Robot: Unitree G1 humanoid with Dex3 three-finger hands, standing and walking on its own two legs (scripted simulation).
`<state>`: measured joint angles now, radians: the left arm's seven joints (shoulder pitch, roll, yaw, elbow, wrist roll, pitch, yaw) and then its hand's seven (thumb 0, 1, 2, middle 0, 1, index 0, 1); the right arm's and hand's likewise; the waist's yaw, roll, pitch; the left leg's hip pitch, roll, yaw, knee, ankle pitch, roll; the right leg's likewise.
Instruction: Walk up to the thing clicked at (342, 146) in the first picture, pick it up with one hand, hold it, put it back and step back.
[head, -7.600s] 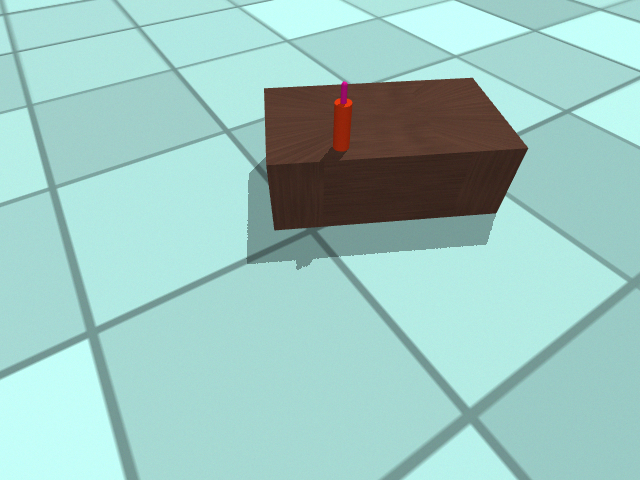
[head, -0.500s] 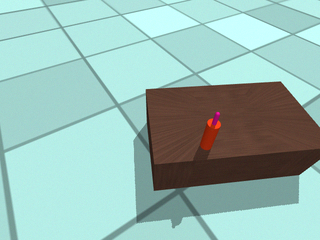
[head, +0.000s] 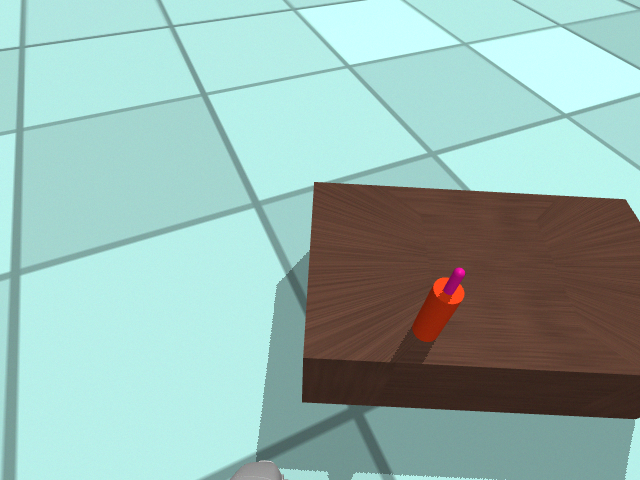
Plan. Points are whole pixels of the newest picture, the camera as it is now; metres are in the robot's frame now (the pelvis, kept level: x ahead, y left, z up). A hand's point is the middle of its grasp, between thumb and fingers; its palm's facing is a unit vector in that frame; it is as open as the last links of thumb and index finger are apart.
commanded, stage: walk up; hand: right
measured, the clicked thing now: (441, 303) +0.51 -0.22 -0.27
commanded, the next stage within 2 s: stand in 1.82 s
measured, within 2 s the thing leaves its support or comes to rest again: neither
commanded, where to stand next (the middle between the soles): +0.11 -0.02 m, yaw +1 degrees
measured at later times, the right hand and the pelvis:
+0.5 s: hand (543, 476) +0.18 -0.30 -0.16, palm faces -0.07 +0.93 -0.36, open 7.4 cm; pelvis +0.07 -0.04 -0.01, yaw +3 degrees
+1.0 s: hand (528, 476) +0.18 -0.27 -0.14, palm faces -0.10 +0.93 -0.35, open 7.4 cm; pelvis +0.05 -0.02 +0.00, yaw +3 degrees
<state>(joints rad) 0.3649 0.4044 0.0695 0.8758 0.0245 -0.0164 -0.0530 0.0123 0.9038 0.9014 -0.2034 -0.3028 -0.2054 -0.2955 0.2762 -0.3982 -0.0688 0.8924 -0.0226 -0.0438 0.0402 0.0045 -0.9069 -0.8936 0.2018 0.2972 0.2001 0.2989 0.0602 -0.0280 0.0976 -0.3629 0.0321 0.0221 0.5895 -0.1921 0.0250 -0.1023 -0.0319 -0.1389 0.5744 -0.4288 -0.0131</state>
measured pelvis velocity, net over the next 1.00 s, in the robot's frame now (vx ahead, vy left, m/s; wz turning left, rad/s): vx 0.05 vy -0.02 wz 0.06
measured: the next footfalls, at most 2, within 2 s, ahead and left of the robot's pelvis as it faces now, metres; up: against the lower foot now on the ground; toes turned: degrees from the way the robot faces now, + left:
right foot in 0.28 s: +0.14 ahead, -0.17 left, +0.00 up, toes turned +2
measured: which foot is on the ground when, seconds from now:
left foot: down 0.00-1.00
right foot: down 0.00-0.02, up 0.04-0.26, down 0.28-1.00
